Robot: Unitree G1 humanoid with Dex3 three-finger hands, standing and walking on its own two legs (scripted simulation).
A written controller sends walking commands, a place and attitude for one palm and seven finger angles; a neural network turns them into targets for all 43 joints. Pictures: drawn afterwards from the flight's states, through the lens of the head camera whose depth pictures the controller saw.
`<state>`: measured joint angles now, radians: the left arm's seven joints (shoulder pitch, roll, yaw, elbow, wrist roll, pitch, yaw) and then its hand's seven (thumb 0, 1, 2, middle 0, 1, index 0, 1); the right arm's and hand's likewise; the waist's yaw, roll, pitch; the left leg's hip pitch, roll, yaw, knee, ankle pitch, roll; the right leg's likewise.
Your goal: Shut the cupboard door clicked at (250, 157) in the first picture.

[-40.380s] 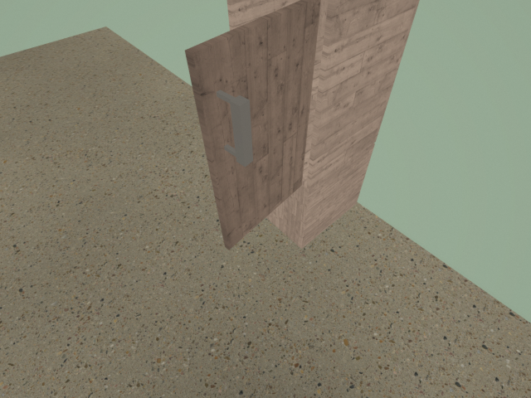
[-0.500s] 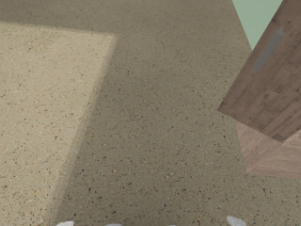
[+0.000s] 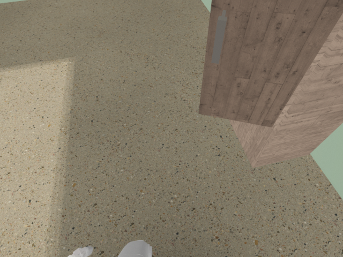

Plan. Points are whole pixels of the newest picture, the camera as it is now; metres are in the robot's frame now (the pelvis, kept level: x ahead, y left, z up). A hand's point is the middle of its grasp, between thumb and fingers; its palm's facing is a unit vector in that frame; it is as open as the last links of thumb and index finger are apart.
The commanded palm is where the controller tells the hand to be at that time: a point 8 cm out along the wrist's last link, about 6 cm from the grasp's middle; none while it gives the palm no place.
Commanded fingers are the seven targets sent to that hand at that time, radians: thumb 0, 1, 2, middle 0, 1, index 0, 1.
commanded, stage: turn to face it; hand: left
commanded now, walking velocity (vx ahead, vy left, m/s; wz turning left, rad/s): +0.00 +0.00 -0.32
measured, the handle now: (219, 37) +0.74 -0.13 +0.09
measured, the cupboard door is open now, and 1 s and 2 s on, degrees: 62 62 62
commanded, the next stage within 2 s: take the last steps up to it in 0.24 s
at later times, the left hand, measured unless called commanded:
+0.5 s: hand (105, 255) +0.14 +0.19 -0.16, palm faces -0.16 -0.96 -0.22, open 7.4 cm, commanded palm none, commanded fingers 0.00 0.90 0.90 -0.20 -0.30 -0.20 -0.30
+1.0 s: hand (133, 228) +0.21 +0.13 -0.19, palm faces -0.26 -0.95 -0.15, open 7.4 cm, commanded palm none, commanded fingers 0.00 0.90 0.90 -0.20 -0.30 -0.20 -0.30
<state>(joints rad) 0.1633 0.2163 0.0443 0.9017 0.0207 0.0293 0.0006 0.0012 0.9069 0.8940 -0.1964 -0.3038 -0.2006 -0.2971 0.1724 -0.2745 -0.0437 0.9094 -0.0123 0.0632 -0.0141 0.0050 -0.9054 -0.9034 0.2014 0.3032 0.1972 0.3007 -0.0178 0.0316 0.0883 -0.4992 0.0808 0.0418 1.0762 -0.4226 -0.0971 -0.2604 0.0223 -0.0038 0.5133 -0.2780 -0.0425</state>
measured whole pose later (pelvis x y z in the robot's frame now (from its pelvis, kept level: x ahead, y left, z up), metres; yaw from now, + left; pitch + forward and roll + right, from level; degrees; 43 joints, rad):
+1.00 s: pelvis +0.15 -0.05 +0.00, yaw -16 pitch +0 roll -1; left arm 0.25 0.22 0.06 1.07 0.04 0.04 -0.04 0.01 0.91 0.89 -0.19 -0.30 -0.20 -0.30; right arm 0.24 -0.19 -0.01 0.97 -0.04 -0.05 -0.03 0.00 -0.90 -0.90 0.20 0.30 0.20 0.30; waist -0.01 -0.05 0.06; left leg -0.29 0.10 0.17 0.57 -0.28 0.00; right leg -0.42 0.00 -0.03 1.14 -0.39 -0.02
